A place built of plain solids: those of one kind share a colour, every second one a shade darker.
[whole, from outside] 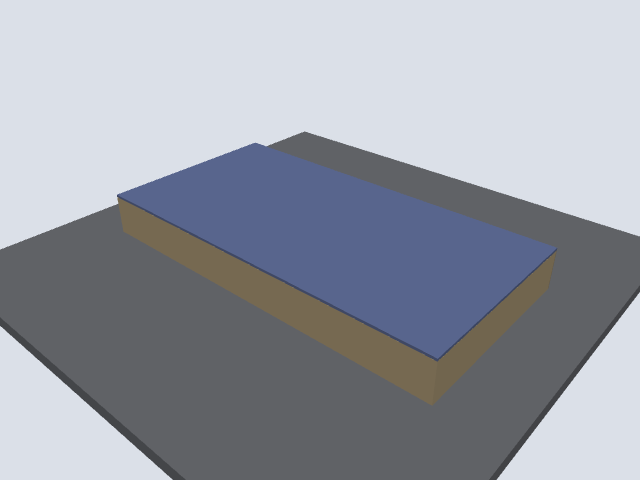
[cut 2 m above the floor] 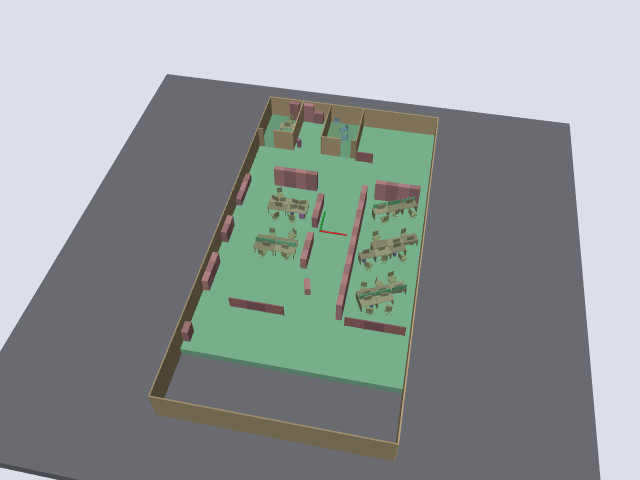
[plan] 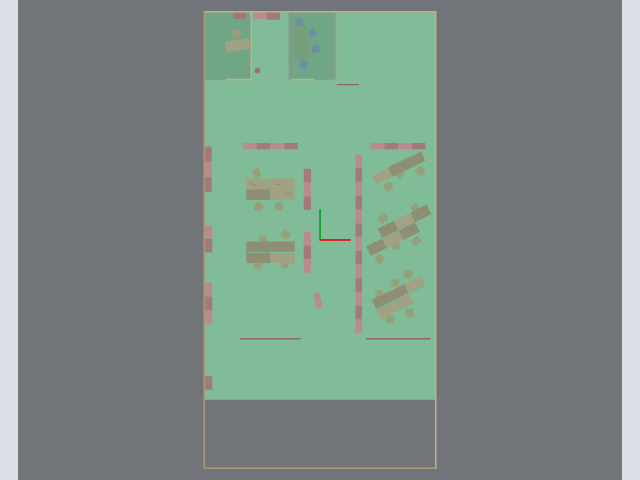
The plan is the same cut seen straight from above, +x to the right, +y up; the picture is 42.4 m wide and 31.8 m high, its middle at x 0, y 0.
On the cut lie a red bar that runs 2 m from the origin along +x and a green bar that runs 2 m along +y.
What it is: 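One storey of an office; an open floor with rows of desks, a band of small rooms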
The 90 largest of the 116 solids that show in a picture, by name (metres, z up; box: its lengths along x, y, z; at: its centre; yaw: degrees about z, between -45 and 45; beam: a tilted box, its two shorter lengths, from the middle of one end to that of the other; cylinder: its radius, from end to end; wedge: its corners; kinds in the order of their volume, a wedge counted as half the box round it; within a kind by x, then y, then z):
{
 "floor_1": {"box": [3.02, 4.5, 0.67], "at": [-6.11, 12.83, 0.28]},
 "floor_2": {"box": [2.44, 4.5, 0.67], "at": [-3.28, 12.83, 0.28]},
 "floor_3": {"box": [2.94, 4.5, 0.67], "at": [-0.49, 12.83, 0.28]},
 "floor_4": {"box": [15.25, 21.16, 0.67], "at": [0.0, 0.0, 0.28]},
 "floor_5": {"box": [6.54, 4.5, 0.67], "at": [4.35, 12.83, 0.28]},
 "roof_1": {"box": [15.45, 30.36, 0.2], "at": [0.0, 0.0, 3.32]},
 "wall_1": {"box": [0.1, 30.36, 3.27], "at": [-7.67, 0.0, 1.58]},
 "wall_2": {"box": [0.44, 0.1, 2.6], "at": [-7.41, 10.63, 1.92]},
 "wall_3": {"box": [1.68, 0.1, 2.6], "at": [-5.44, 10.63, 1.92]},
 "wall_4": {"box": [0.1, 4.5, 2.6], "at": [-4.55, 12.83, 1.92]},
 "wall_5": {"box": [0.1, 4.5, 2.6], "at": [-2.01, 12.83, 1.92]},
 "wall_6": {"box": [1.63, 0.1, 2.6], "at": [-1.15, 10.63, 1.92]},
 "wall_7": {"box": [15.25, 0.1, 3.27], "at": [0.0, -15.13, 1.58]},
 "wall_8": {"box": [15.25, 0.1, 3.27], "at": [0.0, 15.13, 1.58]},
 "wall_9": {"box": [0.39, 0.1, 2.6], "at": [0.79, 10.63, 1.92]},
 "wall_10": {"box": [0.1, 4.5, 2.6], "at": [1.03, 12.83, 1.92]},
 "wall_11": {"box": [0.1, 30.36, 3.27], "at": [7.67, 0.0, 1.58]},
 "cabinet_1": {"box": [0.44, 1.0, 0.73], "at": [-7.4, 3.67, 0.98]},
 "cabinet_2": {"box": [0.44, 1.0, 0.73], "at": [-7.4, 4.68, 0.98]},
 "cabinet_3": {"box": [0.44, 1.0, 0.73], "at": [-7.4, 5.69, 0.98]},
 "cabinet_4": {"box": [0.47, 0.9, 1.14], "at": [-7.38, -9.47, 1.19]},
 "cabinet_5": {"box": [0.47, 0.9, 1.14], "at": [-7.38, -5.09, 1.19]},
 "cabinet_6": {"box": [0.47, 0.9, 1.14], "at": [-7.38, -4.18, 1.19]},
 "cabinet_7": {"box": [0.47, 0.9, 1.14], "at": [-7.38, -3.27, 1.19]},
 "cabinet_8": {"box": [0.47, 0.9, 1.14], "at": [-7.38, -0.38, 1.19]},
 "cabinet_9": {"box": [0.47, 0.9, 1.14], "at": [-7.38, 0.53, 1.19]},
 "cabinet_10": {"box": [0.9, 0.43, 1.85], "at": [-5.32, 14.86, 1.55]},
 "cabinet_11": {"box": [0.9, 0.43, 1.85], "at": [-4.65, 6.22, 1.55]},
 "cabinet_12": {"box": [0.9, 0.43, 1.85], "at": [-3.99, 14.86, 1.55]},
 "cabinet_13": {"box": [0.9, 0.43, 1.85], "at": [-3.74, 6.22, 1.55]},
 "cabinet_14": {"box": [0.9, 0.47, 1.14], "at": [-3.08, 14.83, 1.19]},
 "cabinet_15": {"box": [0.9, 0.43, 1.85], "at": [-2.83, 6.22, 1.55]},
 "cabinet_16": {"box": [0.9, 0.43, 1.85], "at": [-1.92, 6.22, 1.55]},
 "cabinet_17": {"box": [0.47, 0.9, 1.14], "at": [-0.84, -1.73, 1.19]},
 "cabinet_18": {"box": [0.47, 0.9, 1.14], "at": [-0.84, -0.82, 1.19]},
 "cabinet_19": {"box": [0.47, 0.9, 1.14], "at": [-0.84, 0.09, 1.19]},
 "cabinet_20": {"box": [0.47, 0.9, 1.14], "at": [-0.84, 2.45, 1.19]},
 "cabinet_21": {"box": [0.47, 0.9, 1.14], "at": [-0.84, 3.36, 1.19]},
 "cabinet_22": {"box": [0.47, 0.9, 1.14], "at": [-0.84, 4.27, 1.19]},
 "cabinet_23": {"box": [0.44, 1.0, 0.73], "at": [-0.14, -4.01, 0.98], "yaw": 15.2},
 "cabinet_24": {"box": [0.43, 0.9, 1.85], "at": [2.57, -5.71, 1.55]},
 "cabinet_25": {"box": [0.43, 0.9, 1.85], "at": [2.57, -4.8, 1.55]},
 "cabinet_26": {"box": [0.43, 0.9, 1.85], "at": [2.57, -3.89, 1.55]},
 "cabinet_27": {"box": [0.43, 0.9, 1.85], "at": [2.57, -2.98, 1.55]},
 "cabinet_28": {"box": [0.43, 0.9, 1.85], "at": [2.57, -2.07, 1.55]},
 "cabinet_29": {"box": [0.43, 0.9, 1.85], "at": [2.57, -1.16, 1.55]},
 "cabinet_30": {"box": [0.43, 0.9, 1.85], "at": [2.57, -0.25, 1.55]},
 "cabinet_31": {"box": [0.43, 0.9, 1.85], "at": [2.57, 0.66, 1.55]},
 "cabinet_32": {"box": [0.43, 0.9, 1.85], "at": [2.57, 1.57, 1.55]},
 "cabinet_33": {"box": [0.43, 0.9, 1.85], "at": [2.57, 2.48, 1.55]},
 "cabinet_34": {"box": [0.43, 0.9, 1.85], "at": [2.57, 3.39, 1.55]},
 "cabinet_35": {"box": [0.43, 0.9, 1.85], "at": [2.57, 4.3, 1.55]},
 "cabinet_36": {"box": [0.43, 0.9, 1.85], "at": [2.57, 5.21, 1.55]},
 "cabinet_37": {"box": [0.9, 0.43, 1.85], "at": [3.8, 6.22, 1.55]},
 "cabinet_38": {"box": [0.9, 0.43, 1.85], "at": [4.71, 6.22, 1.55]},
 "cabinet_39": {"box": [0.9, 0.43, 1.85], "at": [5.62, 6.22, 1.55]},
 "cabinet_40": {"box": [0.9, 0.43, 1.85], "at": [6.53, 6.22, 1.55]},
 "desk_1": {"box": [1.6, 0.7, 0.032], "at": [-5.47, 12.91, 1.33], "yaw": 7.4},
 "desk_2": {"box": [1.6, 0.7, 0.032], "at": [-4.09, -1.17, 1.33]},
 "desk_3": {"box": [1.6, 0.7, 0.032], "at": [-4.09, -0.45, 1.33]},
 "desk_4": {"box": [1.6, 0.7, 0.032], "at": [-4.09, 3.01, 1.33]},
 "desk_5": {"box": [1.6, 0.7, 0.032], "at": [-4.09, 3.73, 1.33]},
 "desk_6": {"box": [1.6, 0.7, 0.032], "at": [-2.48, -1.17, 1.33]},
 "desk_7": {"box": [1.6, 0.7, 0.032], "at": [-2.48, -0.45, 1.33]},
 "desk_8": {"box": [1.6, 0.7, 0.032], "at": [-2.48, 3.01, 1.33]},
 "desk_9": {"box": [1.6, 0.7, 0.032], "at": [-2.48, 3.73, 1.33]},
 "desk_10": {"box": [1.2, 0.7, 0.032], "at": [3.73, -0.48, 1.33], "yaw": 26.2},
 "desk_11": {"box": [1.2, 0.7, 0.032], "at": [4.11, 4.24, 1.33], "yaw": 26.2},
 "desk_12": {"box": [1.2, 0.7, 0.032], "at": [4.12, -4.02, 1.33], "yaw": 26.2},
 "desk_13": {"box": [1.2, 0.7, 0.032], "at": [4.44, -4.67, 1.33], "yaw": 26.2},
 "desk_14": {"box": [1.2, 0.7, 0.032], "at": [4.5, 0.7, 1.33], "yaw": 26.2},
 "desk_15": {"box": [1.2, 0.7, 0.032], "at": [4.82, 0.05, 1.33], "yaw": 26.2},
 "desk_16": {"box": [1.2, 0.7, 0.032], "at": [5.2, 4.77, 1.33], "yaw": 26.2},
 "desk_17": {"box": [1.2, 0.7, 0.032], "at": [5.21, -3.49, 1.33], "yaw": 26.2},
 "desk_18": {"box": [1.2, 0.7, 0.032], "at": [5.53, -4.13, 1.33], "yaw": 26.2},
 "desk_19": {"box": [1.2, 0.7, 0.032], "at": [5.59, 1.23, 1.33], "yaw": 26.2},
 "desk_20": {"box": [1.2, 0.7, 0.032], "at": [5.91, 0.59, 1.33], "yaw": 26.2},
 "desk_21": {"box": [1.2, 0.7, 0.032], "at": [6.29, 5.31, 1.33], "yaw": 26.2},
 "desk_22": {"box": [1.2, 0.7, 0.032], "at": [6.3, -2.95, 1.33], "yaw": 26.2},
 "desk_23": {"box": [1.2, 0.7, 0.032], "at": [6.68, 1.77, 1.33], "yaw": 26.2},
 "guard_1": {"box": [1.25, 0.03, 0.98], "at": [-4.59, -6.54, 1.15]},
 "guard_2": {"box": [1.25, 0.03, 0.98], "at": [-3.28, -6.54, 1.15]},
 "guard_3": {"box": [1.25, 0.03, 0.98], "at": [-1.97, -6.54, 1.15]},
 "guard_4": {"box": [1.37, 0.03, 0.98], "at": [1.85, 10.29, 1.15]},
 "guard_5": {"box": [1.34, 0.03, 0.98], "at": [3.77, -6.54, 1.15]},
 "guard_6": {"box": [1.34, 0.03, 0.98], "at": [5.17, -6.54, 1.15]},
 "guard_7": {"box": [1.34, 0.03, 0.98], "at": [6.57, -6.54, 1.15]},
 "meetingtable_1": {"box": [0.96, 2.2, 0.032], "at": [-1.25, 13.08, 1.33], "yaw": 6.0},
 "screen_1": {"box": [1.5, 0.034, 0.44], "at": [-4.09, -0.85, 1.57]},
 "screen_2": {"box": [1.5, 0.034, 0.44], "at": [-2.48, -0.85, 1.57]}
}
